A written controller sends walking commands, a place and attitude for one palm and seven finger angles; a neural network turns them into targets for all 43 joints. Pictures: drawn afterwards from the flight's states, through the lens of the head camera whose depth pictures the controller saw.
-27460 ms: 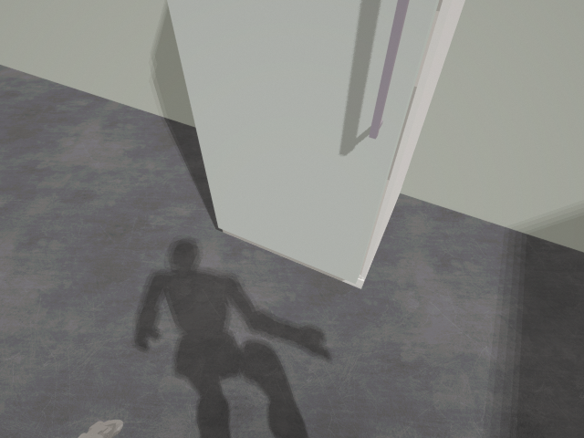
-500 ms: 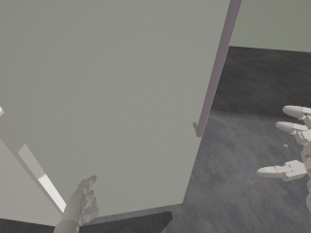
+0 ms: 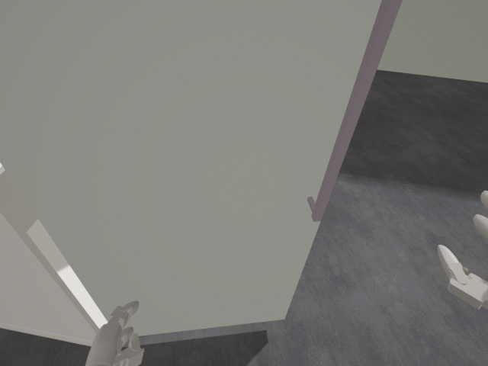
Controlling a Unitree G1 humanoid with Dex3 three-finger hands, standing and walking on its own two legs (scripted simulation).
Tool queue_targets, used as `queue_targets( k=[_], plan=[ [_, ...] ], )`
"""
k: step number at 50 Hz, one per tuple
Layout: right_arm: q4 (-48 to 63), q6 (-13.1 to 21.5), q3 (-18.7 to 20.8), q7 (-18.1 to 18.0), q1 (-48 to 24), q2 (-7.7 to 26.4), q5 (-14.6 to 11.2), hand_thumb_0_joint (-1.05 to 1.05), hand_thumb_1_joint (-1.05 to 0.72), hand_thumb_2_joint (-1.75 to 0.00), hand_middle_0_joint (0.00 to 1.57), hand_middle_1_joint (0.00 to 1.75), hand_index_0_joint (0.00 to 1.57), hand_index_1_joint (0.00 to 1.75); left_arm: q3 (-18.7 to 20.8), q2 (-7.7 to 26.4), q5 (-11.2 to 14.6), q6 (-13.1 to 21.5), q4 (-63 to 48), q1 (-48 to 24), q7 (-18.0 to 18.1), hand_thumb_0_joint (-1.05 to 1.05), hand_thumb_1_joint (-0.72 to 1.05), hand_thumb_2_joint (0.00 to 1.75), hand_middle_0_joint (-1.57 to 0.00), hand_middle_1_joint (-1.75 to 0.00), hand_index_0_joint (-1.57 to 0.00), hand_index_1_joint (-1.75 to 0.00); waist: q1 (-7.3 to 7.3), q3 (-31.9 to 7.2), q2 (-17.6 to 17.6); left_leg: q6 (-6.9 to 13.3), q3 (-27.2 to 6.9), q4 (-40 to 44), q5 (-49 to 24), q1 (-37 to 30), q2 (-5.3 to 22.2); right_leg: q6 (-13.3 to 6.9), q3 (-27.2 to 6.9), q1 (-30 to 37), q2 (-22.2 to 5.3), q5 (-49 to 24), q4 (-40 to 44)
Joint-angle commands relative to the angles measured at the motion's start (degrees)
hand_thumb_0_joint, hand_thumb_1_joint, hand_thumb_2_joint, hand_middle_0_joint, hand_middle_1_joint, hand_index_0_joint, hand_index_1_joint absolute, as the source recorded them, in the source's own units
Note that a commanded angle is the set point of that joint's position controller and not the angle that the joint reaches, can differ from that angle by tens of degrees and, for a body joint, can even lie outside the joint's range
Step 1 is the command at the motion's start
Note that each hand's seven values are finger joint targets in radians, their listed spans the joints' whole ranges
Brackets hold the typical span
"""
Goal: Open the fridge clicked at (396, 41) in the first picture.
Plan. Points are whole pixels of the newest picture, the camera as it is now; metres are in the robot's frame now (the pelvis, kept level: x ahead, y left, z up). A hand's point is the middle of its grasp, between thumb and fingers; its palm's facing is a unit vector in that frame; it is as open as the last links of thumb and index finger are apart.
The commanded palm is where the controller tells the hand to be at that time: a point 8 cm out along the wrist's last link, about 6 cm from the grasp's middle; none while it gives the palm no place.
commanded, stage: draw the hand back to the body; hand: right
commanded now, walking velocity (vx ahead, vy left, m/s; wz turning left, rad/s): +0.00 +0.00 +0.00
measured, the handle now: (342, 123) +0.43 -0.16 +0.22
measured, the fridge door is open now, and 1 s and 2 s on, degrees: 73 73 73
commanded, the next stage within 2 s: step back with the hand held close in 0.46 s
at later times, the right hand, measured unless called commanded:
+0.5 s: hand (471, 279) +0.19 -0.27 +0.16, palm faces +0.50 +0.79 -0.35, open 7.5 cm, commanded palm +0.13 -0.30 +0.17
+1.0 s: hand (487, 306) +0.16 -0.28 +0.15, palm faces +0.40 +0.78 -0.48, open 7.4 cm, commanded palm +0.10 -0.31 +0.17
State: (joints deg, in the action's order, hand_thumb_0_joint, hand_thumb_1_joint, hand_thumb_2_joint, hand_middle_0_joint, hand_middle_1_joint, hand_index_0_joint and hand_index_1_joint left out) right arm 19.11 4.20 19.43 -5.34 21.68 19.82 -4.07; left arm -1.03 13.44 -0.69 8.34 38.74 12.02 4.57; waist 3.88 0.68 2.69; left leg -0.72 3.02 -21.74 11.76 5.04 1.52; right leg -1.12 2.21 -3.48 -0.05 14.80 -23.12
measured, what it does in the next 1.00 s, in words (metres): stands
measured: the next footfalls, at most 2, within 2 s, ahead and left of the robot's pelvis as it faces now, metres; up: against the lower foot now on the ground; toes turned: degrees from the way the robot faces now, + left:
left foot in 1.40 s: -0.04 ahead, +0.11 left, +0.00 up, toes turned -6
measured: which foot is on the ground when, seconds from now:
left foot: down 0.00-1.00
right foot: down 0.00-1.00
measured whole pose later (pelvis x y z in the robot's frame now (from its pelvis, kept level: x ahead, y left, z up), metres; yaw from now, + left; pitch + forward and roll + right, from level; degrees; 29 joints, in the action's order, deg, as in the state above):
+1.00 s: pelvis -0.04 -0.01 -0.01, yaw +0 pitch +0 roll +1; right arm 26.9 9.4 23.1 -6.8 30.2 23.9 -2.7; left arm 0.5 13.7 0.0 2.1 31.3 11.3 5.4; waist 1.0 0.8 0.1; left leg -1.6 2.9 -26.1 9.4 16.9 2.6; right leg -2.3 2.3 -16.1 0.8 13.1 -28.7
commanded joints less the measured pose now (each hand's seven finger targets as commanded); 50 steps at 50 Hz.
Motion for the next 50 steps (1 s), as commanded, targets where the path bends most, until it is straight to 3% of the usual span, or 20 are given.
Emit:
queue_targets(
  k=[1, 4, 7, 10, 18, 22, 26, 28, 29, 30, 31, 32, 34, 37, 39, 42, 44, 47, 50],
  plan=[
    [13.6, 3.9, 7.1, -0.8, -4.6, 11.0, 0.0, 0.00, -0.79, -0.85, 0.20, 0.36, 0.20, 0.36, 2.1, 6.0, -0.2, 2.7, -9.8, -8.4, 0.3, 0.00, 0.90, 0.90, -0.20, -0.30, -0.20, -0.30, 0.83, -3.7, 0.7, 1.5, -0.2, 2.1, -8.7, -2.3, -1.3, 0.6, -2.1, -3.0, -0.5, -13.8, 4.2],
    [13.5, 3.4, 7.8, -0.9, -2.5, 11.1, -0.1, 0.00, -0.90, -0.90, 0.20, 0.30, 0.20, 0.30, 2.1, 5.9, -0.3, 2.5, -10.0, -8.3, 0.5, 0.00, 0.90, 0.90, -0.20, -0.30, -0.20, -0.30, 1.02, -3.8, 0.6, 1.5, -0.2, 2.2, -10.1, -2.8, -1.2, 0.4, -1.8, -3.0, -0.4, -15.1, 3.9],
    [14.4, 3.1, 6.8, -1.0, -5.2, 11.0, 0.3, 0.00, -0.90, -0.90, 0.20, 0.30, 0.20, 0.30, 2.1, 6.0, -0.3, 2.6, -9.7, -8.5, 0.7, 0.00, 0.90, 0.90, -0.20, -0.30, -0.20, -0.30, 0.53, -3.1, 2.0, 1.5, -0.4, 3.0, -9.0, -1.9, -1.1, 0.1, -1.6, -2.5, -0.2, -13.7, 3.7],
    [13.9, 2.8, 6.4, -1.3, -6.9, 10.8, 0.3, 0.00, -0.90, -0.90, 0.20, 0.30, 0.20, 0.30, 1.7, 5.9, -0.4, 2.7, -9.7, -8.4, 0.8, 0.00, 0.90, 0.90, -0.20, -0.30, -0.20, -0.30, 0.42, -2.5, 1.2, 1.4, -0.1, 3.0, -7.1, -1.3, -1.2, 0.1, -2.2, -2.7, -0.2, -12.0, 4.2],
    [14.1, 2.3, 6.5, -1.3, -5.4, 10.6, 0.4, 0.00, -0.90, -0.90, 0.20, 0.30, 0.20, 0.30, 1.6, 5.7, -0.5, 2.7, -9.7, -8.6, 0.6, 0.00, 0.90, 0.90, -0.20, -0.30, -0.20, -0.30, 0.86, -3.8, 2.0, 1.5, -0.1, 2.3, -10.4, -3.2, -1.0, 0.4, -2.1, -2.3, -0.2, -15.6, 4.0],
    [13.4, 2.2, 6.9, -1.0, -5.1, 10.9, 0.2, 0.00, -0.90, -0.90, 0.20, 0.30, 0.20, 0.30, 1.7, 5.7, -0.5, 2.4, -9.8, -9.0, 0.6, 0.00, 0.90, 0.90, -0.20, -0.30, -0.20, -0.30, 0.99, -3.0, -0.1, 1.5, 0.1, 2.8, -9.5, -3.0, -1.2, 0.2, -2.0, -2.7, -0.3, -14.4, 4.1],
    [13.2, 2.3, 7.3, -1.0, -4.8, 11.0, 0.2, 0.00, -0.90, -0.90, 0.20, 0.30, 0.20, 0.30, 1.6, 5.4, -0.5, 2.2, -9.9, -9.1, 0.6, 0.00, 0.90, 0.90, -0.20, -0.30, -0.20, -0.30, 1.10, -2.8, 1.3, 1.4, -0.1, 3.0, -8.3, -2.6, -1.1, 0.1, -1.8, -2.8, -0.2, -12.9, 4.2],
    [13.2, 2.4, 7.5, -0.9, -4.4, 11.1, 0.0, 0.00, -0.90, -0.90, 0.20, 0.30, 0.20, 0.30, 1.8, 5.6, -0.4, 2.3, -10.0, -9.1, 0.6, 0.00, 0.90, 0.90, -0.20, -0.30, -0.20, -0.30, 1.00, -3.1, -0.1, 1.3, -0.3, 3.3, -8.6, -2.7, -1.0, -0.1, -1.7, -2.6, -0.3, -13.1, 4.1],
    [13.6, 2.4, 3.5, -0.6, -7.1, 8.1, 0.3, 0.00, -0.90, -0.90, 0.20, 0.30, 0.20, 0.30, 1.5, 5.5, -0.5, 2.4, -9.9, -9.4, 0.5, 0.00, 0.90, 0.90, -0.20, -0.30, -0.20, -0.30, 0.33, -2.6, 0.8, 1.2, -0.2, 3.3, -7.9, -2.0, -1.0, -0.1, -1.7, -2.6, -0.1, -12.4, 4.3],
    [19.6, 5.5, 12.0, -1.7, -16.1, 17.6, 0.9, 0.00, -0.90, -0.90, 0.20, 0.30, 0.20, 0.30, 1.4, 6.9, 0.5, 1.3, -13.1, -9.3, 0.4, 0.00, 0.90, 0.90, -0.20, -0.30, -0.20, -0.30, -1.39, 0.5, 1.4, 0.8, -4.5, 6.1, -8.4, 3.1, 1.5, -1.1, -2.4, -7.6, -1.2, -7.6, 2.3],
    [13.3, 6.0, 9.1, -1.6, -8.2, 13.1, 0.8, 0.00, -0.90, -0.90, 0.20, 0.30, 0.20, 0.30, 1.4, 6.1, 0.0, 0.5, -11.6, -8.7, 0.7, 0.00, 0.90, 0.90, -0.20, -0.30, -0.20, -0.30, -1.69, -0.1, -2.7, 1.0, -4.2, 6.4, -8.2, 4.3, 2.8, -1.3, -3.2, -7.2, -0.9, -7.8, 1.2],
    [13.9, 6.4, 9.4, -1.6, -6.2, 13.3, 1.3, 0.00, -0.90, -0.90, 0.20, 0.30, 0.20, 0.30, 1.8, 6.5, 0.0, 0.0, -12.3, -8.4, 0.6, 0.00, 0.90, 0.90, -0.20, -0.30, -0.20, -0.30, -1.43, -0.9, -2.8, 1.2, -3.9, 5.9, -10.5, 4.3, 3.1, -1.1, -3.3, -7.3, -0.8, -9.9, 0.4],
    [13.5, 6.8, 7.8, -1.4, 0.5, 10.8, 1.3, 0.00, -0.90, -0.90, 0.20, 0.30, 0.20, 0.30, 2.2, 6.5, -0.4, -1.2, -13.0, -7.7, 0.5, 0.00, 0.90, 0.90, -0.20, -0.30, -0.20, -0.30, -1.77, -5.3, -1.3, 1.0, -3.2, 3.3, -15.0, 3.4, 3.5, -1.0, -3.0, -6.3, -1.3, -15.0, -0.6],
    [16.3, 7.7, 9.7, -1.8, 4.3, 12.5, 1.3, 0.00, -0.90, -0.90, 0.20, 0.30, 0.20, 0.30, 2.9, 6.9, -0.4, -2.5, -14.2, -7.1, 0.6, 0.00, 0.90, 0.90, -0.20, -0.30, -0.20, -0.30, -1.90, -9.8, 0.6, 0.7, -2.1, -0.5, -20.5, 1.4, 3.3, -0.7, -3.6, -6.5, -2.2, -22.7, -1.0],
    [17.3, 7.8, 10.3, -1.9, 6.5, 12.6, 0.9, 0.00, -0.90, -0.90, 0.20, 0.30, 0.20, 0.30, 3.2, 6.7, -0.1, -3.3, -15.2, -6.9, 0.6, 0.00, 0.90, 0.90, -0.20, -0.30, -0.20, -0.30, -2.07, -11.8, -1.2, 0.3, -2.3, -2.1, -21.9, 1.4, 3.1, -0.6, -3.7, -6.7, -2.7, -24.3, -1.6],
    [19.3, 8.4, 11.9, -2.4, 6.8, 14.3, 0.9, 0.00, -0.90, -0.90, 0.20, 0.30, 0.20, 0.30, 3.7, 6.9, 0.1, -3.8, -15.9, -6.9, 1.0, 0.00, 0.90, 0.90, -0.20, -0.30, -0.20, -0.30, -2.22, -11.6, -1.0, 0.2, -2.2, -3.3, -21.3, 1.6, 3.0, -0.7, -4.2, -9.0, -3.0, -23.1, -1.3],
    [19.1, 8.6, 11.6, -2.6, 7.6, 13.7, 0.7, 0.00, -0.90, -0.90, 0.20, 0.30, 0.20, 0.30, 3.8, 6.8, 0.4, -3.9, -16.3, -6.6, 1.1, 0.00, 0.90, 0.90, -0.20, -0.30, -0.20, -0.30, -2.31, -10.9, -0.7, -0.1, -2.5, -4.1, -19.5, 2.2, 2.6, -0.9, -4.6, -10.7, -3.5, -20.7, -0.8],
    [20.2, 9.4, 12.0, -2.8, 6.0, 14.2, 1.2, 0.00, -0.90, -0.90, 0.20, 0.30, 0.20, 0.30, 3.9, 7.3, 0.4, -3.5, -16.5, -6.6, 1.4, 0.00, 0.90, 0.90, -0.20, -0.30, -0.20, -0.30, -2.25, -9.4, 1.8, -0.4, -2.7, -5.5, -14.4, 1.3, 1.7, -1.8, -5.9, -15.6, -4.2, -14.1, 1.3],
    [19.6, 9.9, 11.4, -3.0, 5.7, 13.1, 1.7, 0.00, -0.90, -0.90, 0.20, 0.30, 0.20, 0.30, 4.0, 7.6, 0.6, -2.9, -16.7, -6.1, 1.2, 0.00, 0.90, 0.90, -0.20, -0.30, -0.20, -0.30, -2.38, -7.5, 1.3, -0.4, -3.4, -6.9, -9.0, -0.3, 1.1, -2.8, -7.1, -22.5, -5.0, -2.6, 3.1]
  ],
)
